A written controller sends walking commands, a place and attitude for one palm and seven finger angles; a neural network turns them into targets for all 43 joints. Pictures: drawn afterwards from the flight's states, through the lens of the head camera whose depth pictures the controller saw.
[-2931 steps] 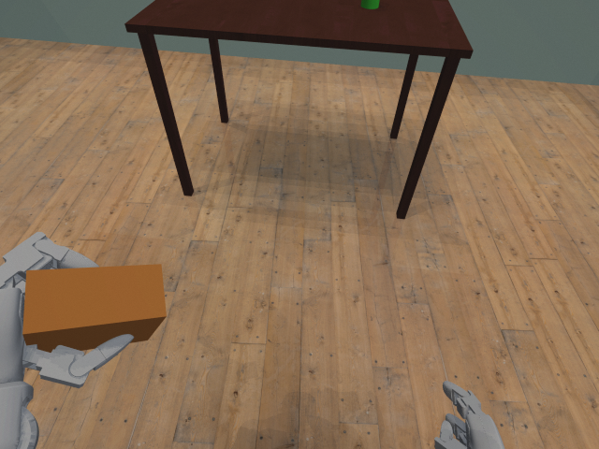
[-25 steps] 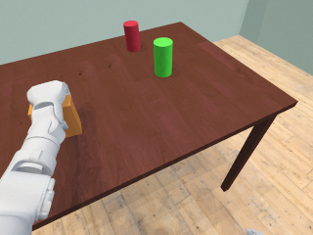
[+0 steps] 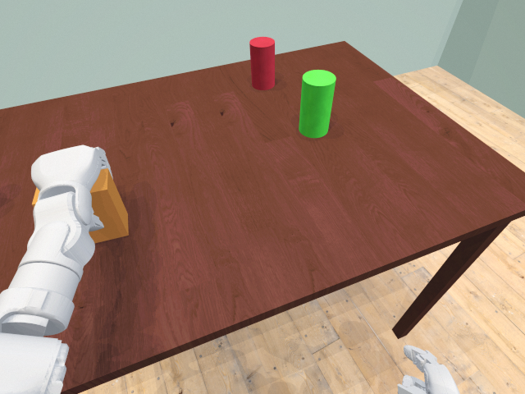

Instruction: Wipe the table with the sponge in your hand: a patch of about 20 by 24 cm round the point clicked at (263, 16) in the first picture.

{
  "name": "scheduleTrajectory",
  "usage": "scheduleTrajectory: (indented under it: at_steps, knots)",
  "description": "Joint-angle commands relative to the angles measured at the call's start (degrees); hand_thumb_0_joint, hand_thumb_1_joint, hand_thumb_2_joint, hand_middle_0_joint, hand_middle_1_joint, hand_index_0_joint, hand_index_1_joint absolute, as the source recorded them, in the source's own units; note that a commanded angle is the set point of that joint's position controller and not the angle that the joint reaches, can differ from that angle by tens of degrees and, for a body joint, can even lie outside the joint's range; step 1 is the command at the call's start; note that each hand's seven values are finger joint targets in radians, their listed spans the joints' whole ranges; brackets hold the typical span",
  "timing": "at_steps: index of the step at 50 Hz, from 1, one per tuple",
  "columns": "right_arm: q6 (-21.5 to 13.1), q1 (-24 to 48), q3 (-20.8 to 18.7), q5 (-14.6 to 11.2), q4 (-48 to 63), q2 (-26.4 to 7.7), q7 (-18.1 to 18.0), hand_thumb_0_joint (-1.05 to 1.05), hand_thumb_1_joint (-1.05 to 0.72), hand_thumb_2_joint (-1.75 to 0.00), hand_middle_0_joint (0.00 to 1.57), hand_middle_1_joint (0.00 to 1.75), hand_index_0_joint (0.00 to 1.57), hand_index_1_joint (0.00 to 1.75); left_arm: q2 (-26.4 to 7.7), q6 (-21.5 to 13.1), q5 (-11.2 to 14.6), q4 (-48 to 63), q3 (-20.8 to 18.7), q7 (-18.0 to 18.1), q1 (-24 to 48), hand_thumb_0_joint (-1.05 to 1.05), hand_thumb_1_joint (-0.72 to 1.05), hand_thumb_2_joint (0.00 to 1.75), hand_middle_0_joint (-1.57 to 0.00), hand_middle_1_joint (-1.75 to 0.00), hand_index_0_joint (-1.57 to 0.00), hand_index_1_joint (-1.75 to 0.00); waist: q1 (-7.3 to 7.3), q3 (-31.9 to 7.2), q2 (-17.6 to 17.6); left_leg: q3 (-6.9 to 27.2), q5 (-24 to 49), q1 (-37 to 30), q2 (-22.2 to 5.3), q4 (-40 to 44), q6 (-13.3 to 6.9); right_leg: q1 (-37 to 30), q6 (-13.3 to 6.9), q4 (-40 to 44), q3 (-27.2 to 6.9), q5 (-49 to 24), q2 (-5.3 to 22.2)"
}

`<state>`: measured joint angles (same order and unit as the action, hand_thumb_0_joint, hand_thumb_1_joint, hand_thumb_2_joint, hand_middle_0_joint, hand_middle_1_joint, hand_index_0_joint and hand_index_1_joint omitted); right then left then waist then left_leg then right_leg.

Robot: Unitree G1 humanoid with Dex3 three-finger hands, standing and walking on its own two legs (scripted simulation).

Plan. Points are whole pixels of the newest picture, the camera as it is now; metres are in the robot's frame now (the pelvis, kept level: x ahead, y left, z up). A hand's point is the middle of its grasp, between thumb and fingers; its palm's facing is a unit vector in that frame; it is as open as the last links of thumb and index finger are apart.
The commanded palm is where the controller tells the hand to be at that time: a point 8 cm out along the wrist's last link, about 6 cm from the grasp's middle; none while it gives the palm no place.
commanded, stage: wipe back along the first lane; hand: left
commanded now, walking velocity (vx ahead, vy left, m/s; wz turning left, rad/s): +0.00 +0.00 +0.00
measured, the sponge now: (90, 216) +0.36 +0.33 +0.06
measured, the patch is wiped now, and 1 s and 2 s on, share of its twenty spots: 1.00 1.00 1.00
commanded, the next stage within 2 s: lift the sponge slowly off the table in 1.68 s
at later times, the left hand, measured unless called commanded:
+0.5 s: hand (88, 212) +0.34 +0.30 +0.11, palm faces +0.01 -0.04 -1.00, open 9.8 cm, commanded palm +0.31 +0.28 +0.15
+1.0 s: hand (96, 233) +0.31 +0.27 +0.10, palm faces +0.04 -0.05 -1.00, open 9.8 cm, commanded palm +0.26 +0.25 +0.14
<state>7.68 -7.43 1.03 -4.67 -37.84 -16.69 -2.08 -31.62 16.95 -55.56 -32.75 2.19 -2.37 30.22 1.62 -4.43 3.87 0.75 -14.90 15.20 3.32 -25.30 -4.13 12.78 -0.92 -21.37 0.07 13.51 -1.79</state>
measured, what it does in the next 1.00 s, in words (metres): stands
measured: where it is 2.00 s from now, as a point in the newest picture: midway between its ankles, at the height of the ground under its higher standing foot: outside the picture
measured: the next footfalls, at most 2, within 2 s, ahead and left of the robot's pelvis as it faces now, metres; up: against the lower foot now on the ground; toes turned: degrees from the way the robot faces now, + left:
none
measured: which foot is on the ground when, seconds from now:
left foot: down 0.00-1.00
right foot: down 0.00-1.00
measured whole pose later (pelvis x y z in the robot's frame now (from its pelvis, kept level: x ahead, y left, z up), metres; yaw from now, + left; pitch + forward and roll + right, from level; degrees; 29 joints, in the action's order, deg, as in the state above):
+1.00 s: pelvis +0.00 -0.02 +0.00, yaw +0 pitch +2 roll -1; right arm 8.0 -4.4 2.1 -4.8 -36.1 -17.3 -0.5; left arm -28.2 24.6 -53.3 -8.7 3.1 -0.2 9.8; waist 3.4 -4.5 5.8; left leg 0.8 -16.3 12.4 2.1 -26.8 -2.4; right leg 11.1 -2.6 -24.7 0.1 15.6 -3.1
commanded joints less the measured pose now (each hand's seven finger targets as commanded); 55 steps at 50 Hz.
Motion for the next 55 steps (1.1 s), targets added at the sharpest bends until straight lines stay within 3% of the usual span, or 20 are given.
scheduleTrajectory:
  at_steps: [1,3,5,6,9,12,14,16,20,27,29,32,34,36,39,41,43,44,46,55]
  knots:
    - [-1.72,4.59,-2.7,0.42,7.5,-7.87,-0.73,0.0,-0.9,-0.9,0.2,0.3,0.2,0.3,-14.74,-0.26,-1.3,11.98,-3.7,0.24,19.75,0.0,0.1,1.3,-1.2,-1.6,-1.2,-1.6,-0.4,-16.62,0.06,3.48,33.64,-12.0,-3.39,-0.47,1.79,-3.71,-3.57,-0.31,1.01,-21.53,-0.66]
    - [-1.62,4.89,-2.48,0.41,7.28,-7.98,-0.88,0.0,-0.9,-0.9,0.2,0.3,0.2,0.3,-16.08,-0.37,-1.51,12.06,-4.38,0.14,20.64,0.0,0.1,1.3,-1.2,-1.6,-1.2,-1.6,-0.3,-16.15,0.68,3.59,32.81,-12.04,-3.24,-0.23,1.92,-3.37,-3.78,-0.1,0.92,-20.53,-0.68]
    - [-1.81,4.83,-2.45,0.43,7.25,-7.88,-0.87,0.0,-0.9,-0.9,0.2,0.3,0.2,0.3,-14.21,-0.41,-1.54,12.12,-2.91,-0.07,20.65,0.0,0.1,1.3,-1.2,-1.6,-1.2,-1.6,-0.53,-15.73,1.3,4.06,33.0,-12.78,-3.51,-0.2,2.17,-2.16,-3.86,-0.12,1.17,-19.12,-0.7]
    - [-1.86,4.94,-2.45,0.43,7.58,-7.55,-0.77,0.0,-0.9,-0.9,0.2,0.3,0.2,0.3,-11.01,-0.37,-1.32,12.58,-0.32,-0.27,20.19,0.0,0.1,1.3,-1.2,-1.6,-1.2,-1.6,-0.74,-15.83,1.28,4.28,32.37,-13.24,-3.49,-0.26,2.33,-1.45,-3.76,-0.03,1.32,-18.15,-0.75]
    - [-1.74,5.6,-2.41,0.66,8.2,-7.96,-0.46,0.0,-0.9,-0.9,0.2,0.3,0.2,0.3,-13.49,-0.76,-0.64,15.15,-3.56,-0.01,16.53,0.0,0.1,1.3,-1.2,-1.6,-1.2,-1.6,0.55,-17.93,1.29,4.51,33.74,-13.15,-3.69,-0.11,2.75,-3.68,-4.17,-0.13,0.99,-19.14,-0.79]
    - [-1.68,6.07,-2.44,0.65,8.51,-7.4,-0.08,0.0,-0.9,-0.9,0.2,0.3,0.2,0.3,-8.76,0.17,0.21,15.79,-0.75,0.26,12.94,0.0,0.1,1.3,-1.2,-1.6,-1.2,-1.6,0.22,-15.93,-0.5,4.44,33.72,-13.0,-3.79,-0.37,2.6,-2.83,-3.66,-0.06,1.39,-19.27,-0.71]
    - [-1.66,7.1,-2.26,0.68,8.97,-7.63,0.09,0.0,-0.9,-0.9,0.2,0.3,0.2,0.3,-10.02,0.72,0.73,17.59,-2.35,0.59,11.25,0.0,0.1,1.3,-1.2,-1.6,-1.2,-1.6,1.03,-16.01,-0.77,4.64,32.42,-12.09,-3.77,0.29,2.65,-3.78,-3.9,0.02,1.15,-18.43,-0.85]
    - [-1.69,7.36,-2.2,0.5,8.87,-7.26,0.2,0.0,-0.9,-0.9,0.2,0.3,0.2,0.3,-6.79,1.69,0.42,18.0,0.62,0.77,11.61,0.0,0.1,1.3,-1.2,-1.6,-1.2,-1.6,0.39,-14.72,-1.24,4.65,30.76,-11.8,-3.77,0.43,2.6,-2.91,-3.73,-0.21,1.69,-17.21,-0.8]
    - [-1.93,8.55,-2.18,0.59,9.37,-7.22,0.55,0.0,-0.9,-0.9,0.2,0.3,0.2,0.3,-7.59,2.96,0.31,20.94,-0.65,1.12,7.53,0.0,0.1,1.3,-1.2,-1.6,-1.2,-1.6,1.47,-16.1,-0.97,4.15,30.1,-11.52,-3.29,0.27,2.3,-5.25,-3.97,-0.52,1.14,-18.37,-0.78]
    - [-1.65,9.71,-1.47,0.11,9.14,-7.13,0.2,0.0,-0.9,-0.9,0.2,0.3,0.2,0.3,-4.86,5.48,0.16,18.32,1.95,0.55,5.35,0.0,0.1,1.3,-1.2,-1.6,-1.2,-1.6,0.82,-10.24,-2.32,3.47,20.14,-7.89,-2.91,1.94,1.49,-3.59,-3.97,-0.1,1.41,-13.28,-0.83]
    - [-1.68,10.29,-1.46,0.22,9.45,-7.37,0.1,0.0,-0.9,-0.9,0.2,0.3,0.2,0.3,-6.77,5.51,0.15,19.18,0.24,0.44,4.31,0.0,0.1,1.3,-1.2,-1.6,-1.2,-1.6,1.22,-10.62,-2.92,3.18,18.91,-7.48,-2.79,1.93,1.19,-4.51,-4.14,0.05,0.55,-13.53,-0.84]
    - [-2.05,10.3,-1.43,0.1,9.93,-6.83,0.37,0.0,-0.9,-0.9,0.2,0.3,0.2,0.3,-3.44,5.32,0.86,19.3,2.13,0.04,-0.68,0.0,0.1,1.3,-1.2,-1.6,-1.2,-1.6,1.22,-10.16,-4.08,2.6,20.01,-7.26,-2.47,0.97,0.87,-5.1,-3.76,-0.47,0.67,-16.35,-0.69]
    - [-1.78,10.71,-1.28,0.18,9.92,-7.35,0.41,0.0,-0.9,-0.9,0.2,0.3,0.2,0.3,-6.58,5.23,0.99,19.98,-0.54,0.03,-1.18,0.0,0.1,1.3,-1.2,-1.6,-1.2,-1.6,1.54,-9.91,-3.68,2.64,18.49,-6.21,-2.55,1.37,0.97,-5.56,-3.98,-0.51,-0.17,-15.87,-0.75]
    - [-1.94,10.92,-1.32,-0.05,10.36,-6.71,0.57,0.0,-0.9,-0.9,0.2,0.3,0.2,0.3,-2.42,5.54,0.94,20.8,2.83,-0.13,-2.26,0.0,0.1,1.3,-1.2,-1.6,-1.2,-1.6,1.09,-8.67,-3.53,2.37,18.51,-6.25,-2.4,0.91,0.86,-4.56,-3.7,-0.67,0.44,-15.67,-0.72]
    - [-2.13,11.78,-1.3,0.18,10.85,-6.88,0.79,0.0,-0.9,-0.9,0.2,0.3,0.2,0.3,-4.6,5.75,1.33,22.56,0.18,0.18,-6.48,0.0,0.1,1.3,-1.2,-1.6,-1.2,-1.6,2.1,-9.21,-3.47,2.27,18.23,-5.71,-2.21,0.73,0.76,-5.89,-3.87,-1.06,-0.66,-17.0,-0.74]
    - [-2.22,11.71,-1.29,-0.07,10.88,-6.64,0.81,0.0,-0.9,-0.9,0.2,0.3,0.2,0.3,-1.99,6.1,1.97,22.87,2.02,0.08,-8.44,0.0,0.1,1.3,-1.2,-1.6,-1.2,-1.6,1.5,-8.59,-5.51,1.61,18.61,-5.17,-1.96,0.04,0.65,-6.29,-3.43,-1.35,-0.54,-19.6,-0.51]
    - [-2.22,12.42,-1.3,-0.06,11.24,-6.65,0.86,0.0,-0.9,-0.9,0.2,0.3,0.2,0.3,-3.17,6.4,2.8,24.63,0.56,0.18,-11.76,0.0,0.1,1.3,-1.2,-1.6,-1.2,-1.6,2.24,-8.94,-5.43,1.32,18.53,-4.71,-1.65,-0.1,0.64,-7.63,-3.19,-1.67,-0.95,-21.0,-0.25]
    - [-2.16,13.02,-1.26,0.1,11.05,-7.01,0.83,0.0,-0.9,-0.9,0.2,0.3,0.2,0.3,-6.01,6.62,2.87,25.8,-1.76,0.31,-11.67,0.0,0.1,1.3,-1.2,-1.6,-1.2,-1.6,2.46,-9.4,-5.23,1.59,17.81,-4.58,-1.83,0.09,0.72,-7.92,-3.45,-1.85,-1.84,-20.65,-0.37]
    - [-2.38,13.14,-1.25,-0.11,11.43,-6.38,0.99,0.0,-0.9,-0.9,0.2,0.3,0.2,0.3,-2.3,7.17,3.06,26.93,0.76,0.26,-14.38,0.0,0.1,1.3,-1.2,-1.6,-1.2,-1.6,2.22,-8.47,-5.33,1.22,19.54,-4.52,-1.61,-0.58,0.71,-7.76,-3.17,-2.3,-1.28,-22.92,-0.28]
    - [-2.91,15.33,-1.19,0.07,12.55,-5.74,1.55,0.0,-0.9,-0.9,0.2,0.3,0.2,0.3,-1.96,9.15,4.23,37.17,-0.6,1.21,-24.49,0.0,0.1,1.3,-1.2,-1.6,-1.2,-1.6,3.33,-8.57,-5.89,0.94,20.01,-4.23,-1.63,-1.21,0.88,-8.85,-2.77,-3.65,-2.37,-25.41,-0.05]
